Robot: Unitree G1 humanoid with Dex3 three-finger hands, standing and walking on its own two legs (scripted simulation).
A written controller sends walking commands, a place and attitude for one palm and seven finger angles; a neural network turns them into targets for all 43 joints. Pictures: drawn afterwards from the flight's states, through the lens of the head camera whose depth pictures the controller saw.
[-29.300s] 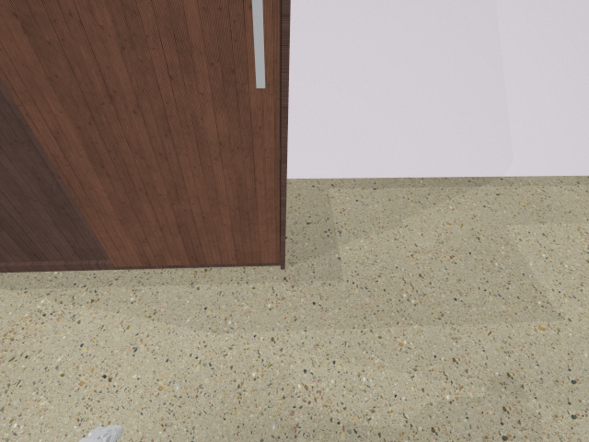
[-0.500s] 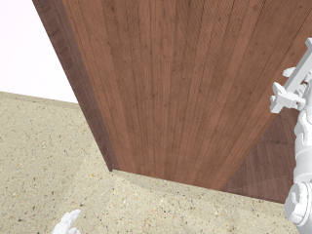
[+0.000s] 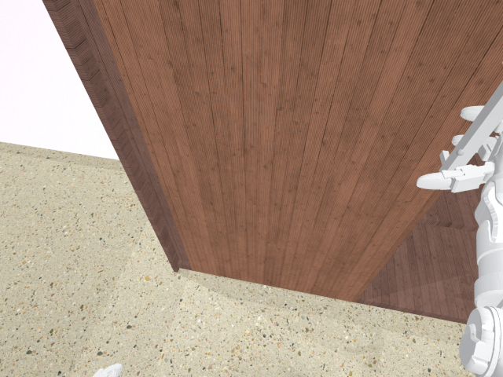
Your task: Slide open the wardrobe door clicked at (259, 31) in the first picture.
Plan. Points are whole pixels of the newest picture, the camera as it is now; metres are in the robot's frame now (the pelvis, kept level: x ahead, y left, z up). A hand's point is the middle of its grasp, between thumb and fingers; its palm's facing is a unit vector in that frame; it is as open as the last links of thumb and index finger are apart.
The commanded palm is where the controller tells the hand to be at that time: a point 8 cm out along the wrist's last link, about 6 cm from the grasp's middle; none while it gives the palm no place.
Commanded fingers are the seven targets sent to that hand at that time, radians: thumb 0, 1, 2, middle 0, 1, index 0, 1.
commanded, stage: slip the hand off the handle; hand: right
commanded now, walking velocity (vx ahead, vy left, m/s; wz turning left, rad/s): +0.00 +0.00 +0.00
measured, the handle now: (475, 123) +0.48 -0.30 +0.17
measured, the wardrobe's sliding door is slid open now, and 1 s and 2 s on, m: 0.55 0.55 0.55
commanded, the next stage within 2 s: draw the hand back to the body in 1.36 s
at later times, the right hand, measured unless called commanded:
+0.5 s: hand out of the picture +0.42 -0.34 +0.15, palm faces +0.39 +0.89 -0.23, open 14.5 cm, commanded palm +0.39 -0.38 +0.16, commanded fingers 0.00 0.55 -0.20 0.25 1.15 0.25 1.15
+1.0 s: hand out of the picture +0.36 -0.35 +0.14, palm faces +0.40 +0.90 -0.20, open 14.6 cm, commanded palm +0.31 -0.38 +0.16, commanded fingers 0.00 0.55 -0.20 0.25 1.15 0.25 1.15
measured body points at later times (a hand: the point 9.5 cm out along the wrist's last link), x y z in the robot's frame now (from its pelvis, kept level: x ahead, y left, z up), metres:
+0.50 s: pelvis +0.01 +0.01 +0.00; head +0.06 +0.00 +0.44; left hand +0.07 +0.30 -0.11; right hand +0.40 -0.39 +0.16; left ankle -0.04 +0.10 -0.73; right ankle +0.07 -0.10 -0.73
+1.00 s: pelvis +0.02 -0.01 +0.00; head +0.04 -0.01 +0.45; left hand +0.14 +0.25 -0.10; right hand +0.33 -0.40 +0.15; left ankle -0.04 +0.10 -0.73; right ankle +0.07 -0.10 -0.73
